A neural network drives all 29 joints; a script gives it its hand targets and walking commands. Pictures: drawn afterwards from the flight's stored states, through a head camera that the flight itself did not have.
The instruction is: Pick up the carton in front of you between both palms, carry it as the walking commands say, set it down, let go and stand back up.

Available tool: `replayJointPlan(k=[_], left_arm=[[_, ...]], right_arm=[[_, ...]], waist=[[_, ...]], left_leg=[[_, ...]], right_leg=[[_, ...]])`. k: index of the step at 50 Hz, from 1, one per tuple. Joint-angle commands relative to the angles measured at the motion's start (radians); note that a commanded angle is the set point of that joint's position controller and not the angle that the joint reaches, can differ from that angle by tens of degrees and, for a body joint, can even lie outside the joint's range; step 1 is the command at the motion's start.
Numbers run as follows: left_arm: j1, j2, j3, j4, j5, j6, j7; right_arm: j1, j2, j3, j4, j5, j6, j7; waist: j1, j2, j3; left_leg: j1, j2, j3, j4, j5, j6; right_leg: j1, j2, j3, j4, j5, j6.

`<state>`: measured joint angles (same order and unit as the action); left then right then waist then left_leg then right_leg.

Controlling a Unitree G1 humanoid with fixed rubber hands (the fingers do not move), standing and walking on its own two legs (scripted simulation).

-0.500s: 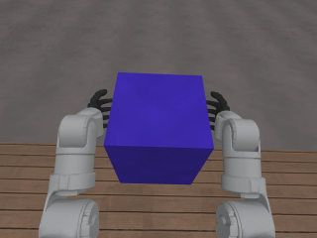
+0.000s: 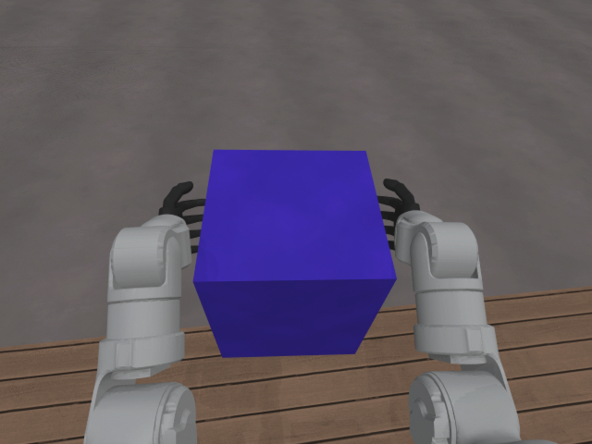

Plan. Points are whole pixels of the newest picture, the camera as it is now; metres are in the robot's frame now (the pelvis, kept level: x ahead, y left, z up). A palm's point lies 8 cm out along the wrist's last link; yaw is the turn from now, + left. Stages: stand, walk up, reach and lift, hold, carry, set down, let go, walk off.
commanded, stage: carry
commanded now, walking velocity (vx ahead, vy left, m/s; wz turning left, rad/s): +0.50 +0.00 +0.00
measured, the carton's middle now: (290, 260) +0.36 -0.03 +0.05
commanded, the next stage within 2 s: none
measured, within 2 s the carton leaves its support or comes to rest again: neither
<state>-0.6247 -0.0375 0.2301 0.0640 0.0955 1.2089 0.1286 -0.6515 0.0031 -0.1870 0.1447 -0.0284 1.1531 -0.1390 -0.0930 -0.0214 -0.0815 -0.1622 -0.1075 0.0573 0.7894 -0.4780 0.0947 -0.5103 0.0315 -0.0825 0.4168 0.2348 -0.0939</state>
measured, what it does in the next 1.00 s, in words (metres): goes down: right foot 0.05 m lower, then left foot 0.05 m lower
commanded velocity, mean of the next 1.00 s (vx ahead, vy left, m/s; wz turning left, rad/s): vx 0.50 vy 0.00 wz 0.00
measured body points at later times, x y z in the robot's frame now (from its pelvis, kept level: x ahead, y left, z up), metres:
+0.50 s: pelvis +0.28 -0.01 -0.03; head +0.30 -0.01 +0.41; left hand +0.63 +0.16 +0.08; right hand +0.65 -0.14 +0.08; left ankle +0.42 +0.09 -0.75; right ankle +0.13 -0.06 -0.74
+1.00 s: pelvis +0.56 +0.01 -0.07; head +0.59 +0.02 +0.37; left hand +0.93 +0.13 +0.03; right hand +0.91 -0.17 +0.03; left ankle +0.44 +0.06 -0.79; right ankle +0.71 -0.13 -0.77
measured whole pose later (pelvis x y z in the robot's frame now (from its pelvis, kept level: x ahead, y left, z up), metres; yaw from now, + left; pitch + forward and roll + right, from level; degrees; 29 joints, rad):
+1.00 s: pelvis +0.56 +0.01 -0.07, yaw -1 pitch +5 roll -1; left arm -0.60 -0.03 0.22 -0.01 0.06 1.22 0.14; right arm -0.63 0.02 -0.19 0.07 -0.02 1.16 -0.13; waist -0.08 -0.01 -0.03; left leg -0.20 -0.09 0.06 0.57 -0.30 0.11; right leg -0.69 -0.02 -0.02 0.68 0.05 -0.04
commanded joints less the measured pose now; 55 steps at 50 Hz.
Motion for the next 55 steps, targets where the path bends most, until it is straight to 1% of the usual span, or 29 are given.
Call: replayJointPlan(k=[1, 2, 3, 4, 5, 6, 8, 11, 15, 20, 23, 25, 26, 27, 28, 29, 30, 31, 32, 33, 34, 36, 40, 42, 46, 50, 52, 54, 55], left_arm=[[-0.575, -0.943, -0.586, 0.044, -0.330, -0.045, -0.215], [-0.587, -0.912, -0.563, 0.075, -0.310, -0.048, -0.216], [-0.572, -0.924, -0.549, 0.101, -0.328, -0.055, -0.220], [-0.595, -0.989, -0.576, 0.075, -0.365, -0.065, -0.230], [-0.691, -1.040, -0.613, 0.009, -0.411, -0.073, -0.238], [-0.770, -1.083, -0.657, -0.061, -0.450, -0.078, -0.240], [-0.853, -1.138, -0.708, -0.145, -0.519, -0.086, -0.242], [-0.836, -1.147, -0.729, -0.208, -0.556, -0.092, -0.240], [-0.764, -1.114, -0.743, -0.228, -0.557, -0.094, -0.244], [-0.683, -1.037, -0.754, -0.242, -0.545, -0.081, -0.245], [-0.659, -0.990, -0.748, -0.191, -0.526, -0.067, -0.245], [-0.637, -0.972, -0.732, -0.130, -0.516, -0.057, -0.247], [-0.644, -0.970, -0.725, -0.099, -0.516, -0.052, -0.249], [-0.656, -0.965, -0.720, -0.069, -0.514, -0.049, -0.251], [-0.664, -0.967, -0.710, -0.045, -0.511, -0.044, -0.252], [-0.704, -0.971, -0.700, -0.022, -0.520, -0.027, -0.250], [-0.745, -0.970, -0.682, -0.002, -0.517, -0.017, -0.244], [-0.762, -0.978, -0.675, -0.020, -0.512, -0.016, -0.239], [-0.805, -1.007, -0.672, -0.049, -0.514, -0.021, -0.233], [-0.810, -1.031, -0.658, -0.051, -0.505, -0.025, -0.226], [-0.812, -1.052, -0.648, -0.064, -0.494, -0.030, -0.219], [-0.807, -1.082, -0.650, -0.092, -0.482, -0.037, -0.205], [-0.775, -1.099, -0.665, -0.141, -0.462, -0.051, -0.176], [-0.755, -1.086, -0.672, -0.166, -0.448, -0.056, -0.166], [-0.730, -1.036, -0.691, -0.200, -0.426, -0.052, -0.157], [-0.657, -0.981, -0.681, -0.132, -0.381, -0.039, -0.172], [-0.632, -0.961, -0.661, -0.075, -0.361, -0.036, -0.186], [-0.584, -0.942, -0.629, -0.016, -0.341, -0.036, -0.197], [-0.570, -0.932, -0.606, 0.003, -0.333, -0.037, -0.204]], right_arm=[[-0.664, 1.104, 0.650, -0.019, 0.450, -0.009, 0.296], [-0.680, 1.142, 0.633, 0.024, 0.452, -0.001, 0.296], [-0.683, 1.138, 0.614, 0.029, 0.445, 0.000, 0.290], [-0.717, 1.138, 0.622, -0.009, 0.439, -0.007, 0.286], [-0.756, 1.160, 0.625, -0.041, 0.438, -0.015, 0.279], [-0.756, 1.167, 0.624, -0.069, 0.434, -0.022, 0.268], [-0.752, 1.177, 0.622, -0.132, 0.425, -0.032, 0.242], [-0.694, 1.174, 0.634, -0.181, 0.401, -0.042, 0.210], [-0.633, 1.134, 0.658, -0.231, 0.368, -0.052, 0.186], [-0.607, 1.043, 0.690, -0.311, 0.342, -0.038, 0.171], [-0.565, 0.966, 0.662, -0.255, 0.306, -0.008, 0.177], [-0.541, 0.924, 0.628, -0.204, 0.288, 0.010, 0.187], [-0.529, 0.908, 0.607, -0.170, 0.277, 0.017, 0.192], [-0.521, 0.892, 0.585, -0.142, 0.266, 0.024, 0.197], [-0.521, 0.869, 0.559, -0.114, 0.257, 0.031, 0.204], [-0.533, 0.846, 0.521, -0.065, 0.245, 0.036, 0.206], [-0.562, 0.830, 0.500, -0.043, 0.245, 0.039, 0.206], [-0.567, 0.877, 0.521, -0.045, 0.274, 0.037, 0.212], [-0.639, 0.944, 0.545, -0.090, 0.320, 0.036, 0.223], [-0.714, 1.006, 0.577, -0.129, 0.363, 0.036, 0.234], [-0.771, 1.054, 0.606, -0.158, 0.404, 0.034, 0.242], [-0.823, 1.118, 0.636, -0.194, 0.461, 0.024, 0.253], [-0.800, 1.141, 0.647, -0.225, 0.487, 0.011, 0.259], [-0.778, 1.134, 0.653, -0.243, 0.490, 0.007, 0.260], [-0.731, 1.097, 0.667, -0.264, 0.480, 0.008, 0.258], [-0.643, 1.068, 0.671, -0.189, 0.453, 0.008, 0.264], [-0.639, 1.066, 0.667, -0.138, 0.446, 0.004, 0.272], [-0.645, 1.082, 0.666, -0.079, 0.452, 0.002, 0.281], [-0.648, 1.079, 0.659, -0.053, 0.452, -0.001, 0.286]], waist=[[0.115, -0.034, -0.436], [0.131, -0.234, -0.532], [0.176, -0.244, -0.619], [0.179, -0.144, -0.563], [0.155, -0.052, -0.480], [0.132, -0.010, -0.423], [0.111, -0.015, -0.400], [0.126, -0.071, -0.439], [0.162, -0.083, -0.471], [0.215, -0.078, -0.425], [0.232, -0.069, -0.379], [0.200, -0.068, -0.364], [0.151, -0.058, -0.376], [0.097, -0.040, -0.405], [0.087, 0.075, -0.435], [0.072, 0.242, -0.505], [0.025, 0.288, -0.591], [0.020, 0.213, -0.572], [0.042, 0.106, -0.483], [0.061, 0.060, -0.422], [0.080, 0.044, -0.386], [0.086, 0.084, -0.377], [0.052, 0.110, -0.421], [0.037, 0.117, -0.437], [-0.001, 0.121, -0.421], [-0.037, 0.116, -0.373], [-0.018, 0.117, -0.345], [0.068, 0.100, -0.369], [0.118, 0.067, -0.410]], left_leg=[[-0.192, 0.124, -0.038, 0.391, 0.318, -0.037], [-0.514, 0.018, -0.054, 0.608, -0.201, -0.106], [-0.656, 0.033, -0.100, 0.757, -0.209, -0.088], [-0.679, 0.081, -0.114, 0.709, -0.143, -0.062], [-0.660, 0.101, -0.112, 0.630, -0.072, -0.056], [-0.616, 0.121, -0.112, 0.541, -0.015, -0.060], [-0.519, 0.134, -0.098, 0.434, 0.034, -0.072], [-0.556, 0.145, -0.076, 0.340, 0.160, -0.081], [-0.650, 0.144, -0.054, 0.224, 0.304, -0.080], [-0.638, 0.094, 0.001, -0.064, 0.495, -0.060], [-0.526, 0.053, 0.037, -0.282, 0.636, -0.042], [-0.329, 0.057, 0.040, -0.389, 0.719, -0.015], [-0.171, 0.061, 0.059, -0.453, 0.774, -0.001], [0.032, 0.100, 0.039, -0.435, 0.822, 0.002], [0.260, 0.270, -0.128, -0.264, 1.150, 0.010], [0.521, 0.487, -0.448, -0.153, 1.450, 0.137], [0.630, 0.564, -0.630, -0.163, 1.143, 0.288], [0.521, 0.512, -0.689, -0.261, 0.638, 0.294], [0.358, 0.437, -0.628, -0.317, 0.416, 0.232], [0.236, 0.396, -0.557, -0.349, 0.394, 0.186], [0.129, 0.373, -0.497, -0.376, 0.404, 0.156], [0.048, 0.340, -0.417, -0.404, 0.443, 0.133], [0.207, 0.317, -0.317, -0.340, 0.856, 0.105], [0.288, 0.298, -0.277, -0.308, 0.977, 0.083], [0.379, 0.245, -0.219, -0.263, 1.024, 0.060], [0.416, 0.204, -0.191, -0.181, 0.997, 0.051], [0.329, 0.196, -0.166, -0.119, 0.939, 0.038], [0.168, 0.180, -0.091, 0.076, 0.925, 0.000], [-0.010, 0.157, -0.056, 0.239, 0.715, -0.026]], right_leg=[[0.602, -0.192, 0.163, 0.118, 0.494, -0.030], [0.928, -0.439, 0.510, 0.228, 0.741, -0.192], [0.987, -0.487, 0.676, 0.174, 0.266, -0.310], [0.851, -0.400, 0.662, 0.101, -0.100, -0.270], [0.714, -0.338, 0.598, 0.057, -0.226, -0.215], [0.590, -0.309, 0.543, 0.032, -0.209, -0.183], [0.448, -0.284, 0.470, -0.004, -0.211, -0.152], [0.514, -0.263, 0.387, 0.030, 0.028, -0.129], [0.668, -0.229, 0.305, 0.105, 0.315, -0.098], [0.755, -0.150, 0.243, 0.161, 0.342, -0.076], [0.719, -0.115, 0.203, 0.232, 0.260, -0.075], [0.615, -0.113, 0.164, 0.323, 0.196, -0.056], [0.540, -0.100, 0.119, 0.424, 0.200, -0.029], [0.403, -0.084, 0.078, 0.569, 0.085, -0.002], [0.155, -0.043, 0.055, 0.760, -0.388, 0.015], [-0.122, 0.060, 0.067, 0.921, -0.893, 0.072], [-0.307, 0.049, 0.116, 1.114, -0.941, 0.084], [-0.363, 0.007, 0.130, 1.106, -0.880, 0.052], [-0.346, -0.025, 0.124, 1.022, -0.810, 0.039], [-0.307, -0.047, 0.125, 0.925, -0.759, 0.042], [-0.241, -0.061, 0.125, 0.849, -0.722, 0.048], [-0.175, -0.072, 0.105, 0.763, -0.629, 0.058], [-0.277, -0.082, 0.086, 0.631, -0.462, 0.074], [-0.315, -0.078, 0.078, 0.574, -0.389, 0.071], [-0.321, -0.046, 0.042, 0.385, -0.240, 0.056], [-0.244, 0.012, -0.016, 0.120, -0.084, 0.038], [-0.089, 0.020, -0.016, -0.002, -0.008, 0.007], [0.229, 0.012, -0.045, -0.095, 0.066, -0.019], [0.464, -0.065, 0.015, -0.032, 0.171, -0.020]])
